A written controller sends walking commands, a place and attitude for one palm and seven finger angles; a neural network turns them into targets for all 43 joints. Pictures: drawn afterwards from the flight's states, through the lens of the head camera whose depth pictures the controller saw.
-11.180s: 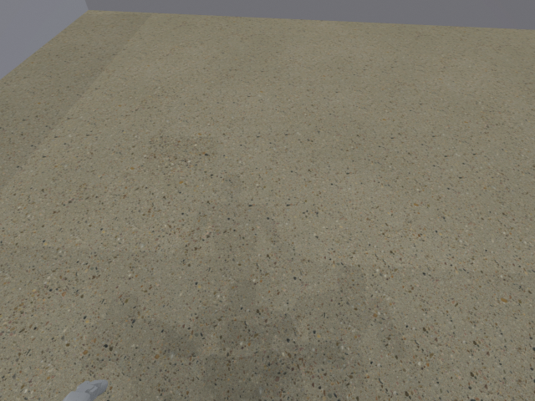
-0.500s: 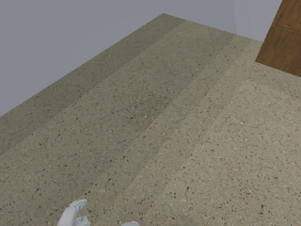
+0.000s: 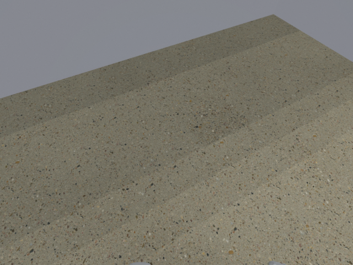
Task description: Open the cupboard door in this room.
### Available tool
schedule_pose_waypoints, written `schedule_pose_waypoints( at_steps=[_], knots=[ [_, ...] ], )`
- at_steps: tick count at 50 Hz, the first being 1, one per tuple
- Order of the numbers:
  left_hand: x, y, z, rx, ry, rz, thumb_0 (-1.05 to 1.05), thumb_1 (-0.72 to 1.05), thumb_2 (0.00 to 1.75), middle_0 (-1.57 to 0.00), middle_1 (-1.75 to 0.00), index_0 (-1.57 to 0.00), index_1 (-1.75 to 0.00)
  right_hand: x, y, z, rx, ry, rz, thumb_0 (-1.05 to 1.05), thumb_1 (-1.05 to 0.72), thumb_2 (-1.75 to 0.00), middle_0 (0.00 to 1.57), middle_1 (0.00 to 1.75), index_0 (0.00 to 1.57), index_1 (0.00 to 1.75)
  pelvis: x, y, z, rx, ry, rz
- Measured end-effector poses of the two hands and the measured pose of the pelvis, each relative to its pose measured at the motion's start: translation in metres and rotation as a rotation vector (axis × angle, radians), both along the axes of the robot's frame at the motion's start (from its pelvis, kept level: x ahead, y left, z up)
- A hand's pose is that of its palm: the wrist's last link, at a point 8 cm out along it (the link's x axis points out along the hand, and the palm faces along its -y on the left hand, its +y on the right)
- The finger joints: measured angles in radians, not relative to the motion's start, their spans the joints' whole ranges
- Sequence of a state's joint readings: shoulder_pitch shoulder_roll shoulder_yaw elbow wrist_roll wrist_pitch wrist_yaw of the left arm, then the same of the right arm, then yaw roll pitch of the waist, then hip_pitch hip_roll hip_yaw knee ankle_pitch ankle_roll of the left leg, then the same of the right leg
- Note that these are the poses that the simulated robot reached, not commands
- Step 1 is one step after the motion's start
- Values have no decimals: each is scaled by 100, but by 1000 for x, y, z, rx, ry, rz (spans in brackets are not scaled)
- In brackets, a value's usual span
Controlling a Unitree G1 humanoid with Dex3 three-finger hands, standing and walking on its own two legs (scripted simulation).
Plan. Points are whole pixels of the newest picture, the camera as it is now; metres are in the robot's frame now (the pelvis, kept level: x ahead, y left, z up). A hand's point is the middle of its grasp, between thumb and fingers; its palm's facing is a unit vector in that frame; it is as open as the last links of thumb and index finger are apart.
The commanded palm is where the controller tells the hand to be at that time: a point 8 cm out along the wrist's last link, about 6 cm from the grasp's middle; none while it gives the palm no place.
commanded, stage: turn or walk to find it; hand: left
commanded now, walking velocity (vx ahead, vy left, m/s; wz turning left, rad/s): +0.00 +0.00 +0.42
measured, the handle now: out of the picture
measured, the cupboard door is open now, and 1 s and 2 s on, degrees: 0 0 0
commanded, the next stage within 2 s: none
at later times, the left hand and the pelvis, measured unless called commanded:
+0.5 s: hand out of the picture +0.09 +0.21 -0.14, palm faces +0.17 -0.95 -0.28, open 7.3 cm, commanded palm none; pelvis +0.00 -0.01 +0.00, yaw +10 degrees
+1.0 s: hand out of the picture -0.08 +0.16 -0.16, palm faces +0.45 -0.85 -0.26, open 7.3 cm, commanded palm none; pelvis -0.02 -0.03 +0.00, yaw +25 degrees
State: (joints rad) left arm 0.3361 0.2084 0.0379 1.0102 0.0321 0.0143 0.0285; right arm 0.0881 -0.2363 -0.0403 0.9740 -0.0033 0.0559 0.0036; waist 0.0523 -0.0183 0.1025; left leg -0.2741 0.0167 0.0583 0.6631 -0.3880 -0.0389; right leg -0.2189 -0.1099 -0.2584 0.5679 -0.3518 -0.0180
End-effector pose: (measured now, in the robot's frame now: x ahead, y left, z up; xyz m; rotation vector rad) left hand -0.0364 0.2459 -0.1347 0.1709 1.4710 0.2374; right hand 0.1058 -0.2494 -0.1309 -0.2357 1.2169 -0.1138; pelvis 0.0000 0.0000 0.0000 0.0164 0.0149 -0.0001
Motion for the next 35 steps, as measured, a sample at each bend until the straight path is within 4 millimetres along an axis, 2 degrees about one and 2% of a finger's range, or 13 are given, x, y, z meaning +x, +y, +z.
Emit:
schedule_pose_waypoints(
  at_steps=[3,6,10,14,20,26,29,35],
  knots=[
    [-12,17,-13,-10,18,47,0,91,90,-21,-30,-20,-30,25,20,6,-15,-71,57,0,-91,-90,20,30,19,30,0,13,-6,-3,-5,28],
    [-8,29,-12,-11,6,66,0,91,90,-20,-30,-20,-30,36,36,18,-21,-104,90,0,-91,-90,20,30,20,30,0,20,0,-19,-14,44],
    [16,39,-5,-11,-79,72,1,91,90,-20,-30,-20,-30,34,48,26,-21,-107,104,0,-91,-90,20,30,20,30,-1,26,7,-38,-17,73],
    [46,43,1,1,-175,62,0,91,90,-20,-30,-20,-30,21,49,26,-12,-83,100,0,-90,-90,20,30,20,30,-2,24,10,-36,-20,97],
    [87,34,12,28,-283,40,0,91,90,-20,-30,-20,-30,-15,30,12,2,4,69,0,-90,-90,21,30,20,30,-3,11,9,-23,-18,139],
    [112,6,24,71,-362,18,0,91,90,-20,-30,-20,-30,-48,-6,-14,26,115,48,0,-90,-90,21,30,20,30,-2,-16,0,9,-2,186],
    [106,-11,31,93,-374,17,0,91,90,-20,-30,-20,-30,-54,-23,-25,36,155,51,0,-91,-90,20,30,20,30,-4,-28,-2,8,-11,222],
    [66,-34,39,101,-324,111,0,91,90,-21,-30,-20,-30,-45,-40,-21,43,189,110,0,-91,-90,20,30,20,30,-3,-43,8,38,-21,289]
  ],
)
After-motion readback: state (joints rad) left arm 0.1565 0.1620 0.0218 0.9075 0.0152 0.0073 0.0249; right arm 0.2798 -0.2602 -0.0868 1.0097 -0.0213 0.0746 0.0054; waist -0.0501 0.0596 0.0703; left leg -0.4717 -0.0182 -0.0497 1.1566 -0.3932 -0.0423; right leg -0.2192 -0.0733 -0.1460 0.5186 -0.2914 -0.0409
